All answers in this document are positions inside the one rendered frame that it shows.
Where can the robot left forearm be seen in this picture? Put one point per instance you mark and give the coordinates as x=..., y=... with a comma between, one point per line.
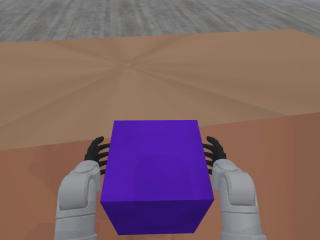
x=76, y=202

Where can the robot left hand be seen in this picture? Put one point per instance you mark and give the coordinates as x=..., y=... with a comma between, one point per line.
x=94, y=149

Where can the robot right forearm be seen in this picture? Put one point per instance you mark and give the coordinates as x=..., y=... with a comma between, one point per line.
x=237, y=197

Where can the robot right hand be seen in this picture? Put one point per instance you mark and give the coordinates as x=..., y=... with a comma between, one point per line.
x=216, y=148

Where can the carton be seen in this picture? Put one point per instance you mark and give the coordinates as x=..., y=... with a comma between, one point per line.
x=156, y=178

